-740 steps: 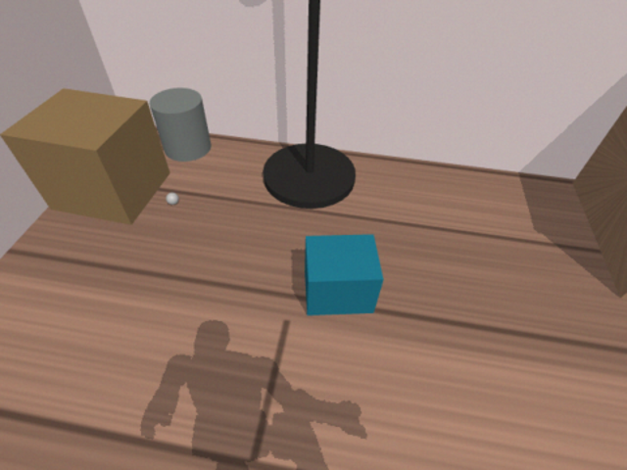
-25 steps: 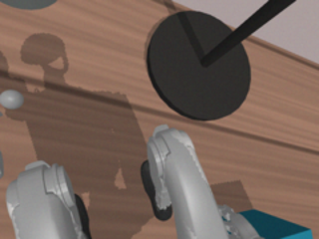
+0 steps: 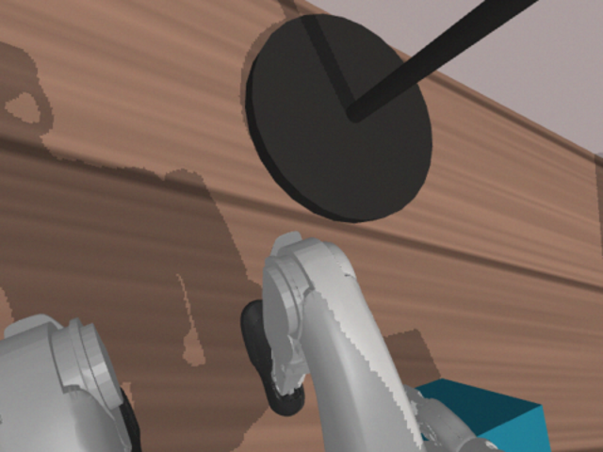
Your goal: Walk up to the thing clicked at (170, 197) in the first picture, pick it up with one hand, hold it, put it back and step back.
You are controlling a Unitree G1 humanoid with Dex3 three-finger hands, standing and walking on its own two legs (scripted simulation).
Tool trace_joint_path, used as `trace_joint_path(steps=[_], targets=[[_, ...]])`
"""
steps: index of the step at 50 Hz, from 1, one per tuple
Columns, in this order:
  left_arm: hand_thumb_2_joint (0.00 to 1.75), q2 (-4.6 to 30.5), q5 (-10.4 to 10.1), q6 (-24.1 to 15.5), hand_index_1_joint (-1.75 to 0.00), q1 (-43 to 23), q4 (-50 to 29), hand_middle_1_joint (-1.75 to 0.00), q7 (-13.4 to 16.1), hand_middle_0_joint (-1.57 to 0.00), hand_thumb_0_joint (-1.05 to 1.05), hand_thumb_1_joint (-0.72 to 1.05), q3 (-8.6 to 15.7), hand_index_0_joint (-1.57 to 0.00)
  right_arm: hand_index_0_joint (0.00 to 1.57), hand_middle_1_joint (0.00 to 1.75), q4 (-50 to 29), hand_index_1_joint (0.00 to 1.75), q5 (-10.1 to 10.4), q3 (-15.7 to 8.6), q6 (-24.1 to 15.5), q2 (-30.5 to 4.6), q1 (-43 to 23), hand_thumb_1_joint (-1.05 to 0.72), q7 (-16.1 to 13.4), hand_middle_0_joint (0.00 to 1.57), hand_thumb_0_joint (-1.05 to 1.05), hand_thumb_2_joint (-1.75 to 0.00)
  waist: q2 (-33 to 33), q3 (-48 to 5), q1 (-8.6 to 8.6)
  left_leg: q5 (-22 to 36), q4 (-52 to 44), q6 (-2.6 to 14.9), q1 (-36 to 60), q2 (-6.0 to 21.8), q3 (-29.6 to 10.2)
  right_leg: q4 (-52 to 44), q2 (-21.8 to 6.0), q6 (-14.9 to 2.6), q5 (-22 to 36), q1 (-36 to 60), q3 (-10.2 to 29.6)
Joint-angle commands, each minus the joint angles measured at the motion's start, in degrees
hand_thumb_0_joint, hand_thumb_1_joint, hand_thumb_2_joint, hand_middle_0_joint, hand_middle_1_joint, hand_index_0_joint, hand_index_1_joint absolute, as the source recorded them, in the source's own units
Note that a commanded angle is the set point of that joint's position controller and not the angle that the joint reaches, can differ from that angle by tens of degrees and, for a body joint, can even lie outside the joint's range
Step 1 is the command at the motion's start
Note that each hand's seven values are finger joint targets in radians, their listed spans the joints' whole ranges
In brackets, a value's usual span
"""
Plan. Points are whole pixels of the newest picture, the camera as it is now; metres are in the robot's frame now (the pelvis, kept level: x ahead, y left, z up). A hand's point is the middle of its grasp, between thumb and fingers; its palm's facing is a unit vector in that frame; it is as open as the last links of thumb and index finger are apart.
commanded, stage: rest palm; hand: left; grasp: from above
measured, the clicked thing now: out of the picture +0.49 +0.27 -0.28
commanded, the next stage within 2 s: close in 0.96 s
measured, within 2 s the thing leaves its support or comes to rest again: neither
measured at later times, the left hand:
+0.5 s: hand out of the picture +0.48 +0.27 -0.25, palm faces -0.44 -0.14 -0.89, open 14.0 cm
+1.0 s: hand out of the picture +0.48 +0.26 -0.26, palm faces -0.44 -0.15 -0.89, open 13.8 cm
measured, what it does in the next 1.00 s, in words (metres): stands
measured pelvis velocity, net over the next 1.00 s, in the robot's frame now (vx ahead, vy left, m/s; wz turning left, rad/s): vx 0.00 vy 0.00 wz -0.04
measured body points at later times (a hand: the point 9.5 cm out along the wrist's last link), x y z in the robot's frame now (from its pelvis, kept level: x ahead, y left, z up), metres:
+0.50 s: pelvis +0.00 +0.00 +0.00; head +0.28 +0.11 +0.33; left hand +0.49 +0.27 -0.19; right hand +0.04 -0.26 -0.06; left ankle +0.06 +0.12 -0.27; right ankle +0.12 -0.13 -0.27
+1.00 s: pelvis +0.00 +0.00 +0.00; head +0.29 +0.11 +0.32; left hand +0.50 +0.27 -0.21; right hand +0.03 -0.25 -0.05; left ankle +0.06 +0.12 -0.27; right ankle +0.12 -0.13 -0.27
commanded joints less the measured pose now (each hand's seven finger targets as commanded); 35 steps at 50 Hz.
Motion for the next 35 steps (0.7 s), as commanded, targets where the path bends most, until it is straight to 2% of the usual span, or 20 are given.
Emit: trace_joint_path(steps=[1, 2, 3, 4, 5, 6, 9, 10, 11, 13, 16, 18, 19, 22, 24, 27, 29, 33, 34, 35], targets=[[0.92, 11.26, -4.51, 3.23, -1.01, -18.34, -2.93, -1.03, -0.28, -0.06, 0.0, -0.48, 2.05, -0.08, 0.2, 0.3, 0.41, 0.3, 0.98, -4.09, -1.5, -19.15, 13.5, -0.9, 1.4, 0.2, 0.0, -0.9, 24.13, -32.79, -3.74, 11.12, -15.51, 1.01, 26.28, 0.37, 5.09, -10.89, 1.98, -4.25, 12.65, 18.12, -7.62], [0.92, 11.53, -5.35, 3.6, -1.02, -17.46, -2.38, -1.04, -1.65, -0.06, 0.0, -0.49, 1.91, -0.08, 0.2, 0.3, 0.12, 0.3, 1.1, -3.85, -1.59, -19.07, 13.94, -0.9, 1.42, 0.2, 0.0, -0.9, 24.28, -33.32, -3.76, 10.75, -16.01, 1.09, 26.1, 0.25, 5.22, -11.27, 2.14, -4.33, 12.03, 19.95, -7.26], [0.92, 13.46, -6.21, 3.32, -1.02, -17.13, -3.78, -1.05, -2.93, -0.06, 0.0, -0.49, 3.86, -0.08, 0.2, 0.3, -1.52, 0.3, 1.2, -3.97, -2.37, -19.48, 13.11, -0.9, 1.42, 0.2, 0.0, -0.9, 22.96, -33.18, -3.08, 10.52, -15.27, 1.24, 25.84, 0.24, 5.07, -10.91, 1.7, -4.14, 11.81, 20.27, -7.27], [0.92, 17.6, -6.27, 3.42, -1.03, -13.67, -2.87, -1.05, -3.77, -0.06, 0.0, -0.48, 6.43, -0.08, 0.2, 0.3, -0.81, 0.3, 1.54, -4.25, -2.14, -19.95, 14.39, -0.9, 1.1, 0.2, 0.0, -0.9, 23.53, -34.96, -1.58, 11.48, -16.04, 1.1, 25.98, 0.25, 5.38, -11.34, 2.0, -4.26, 12.04, 23.12, -7.13], [0.92, 16.8, -6.41, 3.25, -1.03, -13.35, -3.03, -1.06, -5.11, -0.06, 0.0, -0.49, 5.97, -0.08, 0.2, 0.3, -1.85, 0.3, 1.91, -3.84, -2.36, -19.06, 13.97, -0.9, 1.11, 0.2, 0.0, -0.9, 23.79, -33.67, -1.57, 11.15, -15.72, 1.17, 25.26, 0.11, 5.58, -10.95, 1.84, -4.27, 11.56, 23.07, -6.93], [0.92, 18.87, -6.4, 2.8, -1.03, -12.72, -5.21, -1.05, -5.76, -0.06, 0.0, -0.49, 7.15, -0.08, 0.2, 0.3, -1.68, 0.3, 1.87, -3.7, -2.09, -18.88, 14.36, -0.9, 0.84, 0.2, 0.0, -0.9, 25.42, -36.66, -0.61, 12.21, -16.34, 0.89, 26.91, 0.14, 5.6, -11.25, 1.97, -4.45, 12.23, 24.94, -7.05], [0.93, 17.08, -5.54, 1.07, -1.03, -14.51, -9.31, -1.05, -7.72, -0.05, 0.0, -0.51, 5.01, -0.07, 0.2, 0.3, -2.22, 0.3, 1.95, -3.07, -1.57, -17.92, 14.31, -0.9, 0.41, 0.2, 0.0, -0.9, 27.4, -37.85, -2.44, 14.83, -14.95, 0.69, 29.02, 0.3, 5.65, -10.72, 2.2, -4.63, 15.09, 25.43, -7.47], [0.92, 17.53, -5.8, 0.3, -1.04, -14.94, -10.86, -1.06, -7.96, -0.06, 0.0, -0.51, 4.91, -0.07, 0.2, 0.3, -1.82, 0.3, 1.8, -3.19, -1.4, -17.97, 14.48, -0.9, 0.21, 0.2, 0.0, -0.9, 27.97, -39.21, -2.36, 15.32, -14.6, 0.7, 29.23, 0.36, 5.76, -10.87, 2.53, -4.58, 15.84, 26.57, -7.5], [0.94, 15.82, -5.94, -0.3, -1.03, -15.03, -10.44, -1.04, -8.47, -0.06, 0.0, -0.52, 4.0, -0.07, 0.2, 0.3, -1.98, 0.3, 1.71, -2.9, -1.59, -17.9, 14.78, -0.9, 0.08, 0.2, 0.0, -0.9, 26.91, -37.15, -3.64, 16.44, -13.54, 0.69, 29.16, 0.34, 5.81, -10.85, 2.31, -4.48, 16.98, 25.93, -7.63], [0.93, 15.17, -6.4, -1.98, -1.03, -15.55, -11.22, -1.04, -8.88, -0.06, 0.0, -0.51, 2.77, -0.07, 0.2, 0.3, -1.33, 0.3, 1.39, -2.69, -1.73, -18.77, 15.61, -0.9, -0.03, 0.2, 0.0, -0.9, 25.55, -34.97, -4.66, 17.13, -12.43, 0.77, 27.11, 0.43, 5.83, -11.4, 2.47, -4.3, 18.01, 27.09, -7.94], [0.95, 14.24, -6.54, -4.23, -1.02, -15.64, -13.19, -1.03, -8.97, -0.07, 0.0, -0.52, 1.31, -0.08, 0.2, 0.3, -0.23, 0.3, 1.08, -2.21, -1.83, -18.44, 16.67, -0.9, -0.03, 0.2, 0.0, -0.9, 25.61, -35.37, -4.52, 17.38, -12.39, 0.59, 28.43, 0.52, 5.66, -12.05, 2.76, -4.12, 18.27, 28.59, -8.11], [0.95, 12.7, -6.69, -5.61, -1.03, -16.3, -13.76, -1.04, -8.63, -0.07, 0.0, -0.51, -0.81, -0.08, 0.2, 0.3, 0.39, 0.3, 0.81, -1.77, -2.2, -18.34, 16.0, -0.9, 0.07, 0.2, 0.0, -0.9, 26.78, -35.66, -4.64, 16.6, -12.39, 0.2, 30.45, 0.64, 5.15, -11.92, 2.77, -4.28, 17.35, 26.94, -8.93], [0.95, 13.91, -6.33, -6.17, -1.03, -17.18, -14.92, -1.05, -7.93, -0.06, 0.0, -0.51, -0.76, -0.08, 0.2, 0.3, 0.8, 0.3, 0.92, -1.83, -2.26, -18.38, 16.37, -0.9, 0.0, 0.2, 0.0, -0.9, 28.66, -37.83, -4.19, 17.21, -13.26, -0.12, 32.36, 0.91, 4.66, -11.58, 2.95, -4.36, 17.74, 27.54, -9.15], [0.96, 14.45, -5.03, -6.66, -1.03, -15.71, -13.15, -1.04, -5.51, -0.07, 0.0, -0.5, -0.81, -0.08, 0.2, 0.3, 0.86, 0.3, 0.74, -1.58, -2.41, -18.47, 15.67, -0.9, 0.2, 0.2, 0.0, -0.9, 30.51, -38.21, -3.23, 17.85, -14.34, -0.69, 34.14, 1.13, 4.02, -10.46, 2.95, -4.49, 18.21, 26.18, -9.97], [0.97, 13.13, -3.72, -6.15, -1.03, -15.08, -8.69, -1.03, -3.78, -0.07, 0.0, -0.5, -1.42, -0.08, 0.2, 0.3, 0.29, 0.3, 0.02, -1.52, -2.62, -19.27, 14.63, -0.9, 0.52, 0.2, 0.0, -0.9, 29.5, -35.33, -4.51, 17.02, -14.52, -0.64, 32.84, 1.15, 4.0, -10.24, 3.37, -4.5, 17.96, 24.83, -10.2], [0.98, 14.53, -2.53, -4.88, -1.03, -16.16, -6.56, -1.04, -1.37, -0.08, 0.0, -0.49, -0.43, -0.08, 0.2, 0.3, 0.18, 0.3, -0.01, -0.9, -3.11, -19.55, 14.06, -0.9, 0.95, 0.2, 0.0, -0.9, 27.64, -30.64, -4.85, 14.76, -14.6, -0.21, 29.26, 0.99, 3.87, -10.88, 3.32, -4.34, 16.2, 22.42, -10.16], [0.95, 13.38, -2.27, -3.52, -1.02, -15.61, -3.93, -1.03, -0.29, -0.08, 0.0, -0.49, -1.27, -0.09, 0.2, 0.3, -0.69, 0.3, -0.15, -0.9, -3.62, -19.93, 12.66, -0.9, 1.24, 0.2, 0.0, -0.9, 26.92, -27.64, -5.25, 12.47, -15.08, -0.2, 27.89, 1.01, 3.81, -10.97, 3.3, -4.4, 14.43, 20.9, -10.04], [0.93, 17.3, -2.88, -1.37, -1.03, -17.14, -3.87, -1.05, 0.86, -0.07, 0.0, -0.47, 2.11, -0.09, 0.2, 0.3, -1.45, 0.3, 0.13, -0.99, -4.73, -21.4, 12.96, -0.9, 1.63, 0.2, 0.0, -0.9, 26.75, -28.99, -5.4, 12.04, -16.24, -0.43, 28.81, 1.37, 2.79, -10.91, 2.95, -4.25, 13.67, 20.93, -9.84], [0.92, 15.71, -3.22, -0.91, -1.03, -17.44, -3.31, -1.05, 0.55, -0.07, 0.0, -0.47, 0.77, -0.09, 0.2, 0.3, -2.22, 0.3, 0.19, -0.94, -4.89, -21.23, 12.14, -0.91, 1.74, 0.2, 0.0, -0.9, 27.04, -28.73, -5.92, 11.0, -16.38, -0.36, 28.31, 1.33, 2.84, -11.02, 3.13, -4.33, 13.05, 21.02, -9.71], [0.93, 17.64, -3.62, -0.53, -1.03, -16.61, -2.27, -1.05, 0.62, -0.07, 0.0, -0.48, 2.7, -0.09, 0.2, 0.3, -1.72, 0.3, -0.08, -0.72, -5.05, -21.47, 13.19, -0.91, 1.9, 0.2, 0.0, -0.91, 26.08, -29.17, -6.12, 10.96, -16.38, -0.3, 28.35, 1.47, 2.5, -11.22, 2.93, -4.08, 13.13, 21.87, -9.97]])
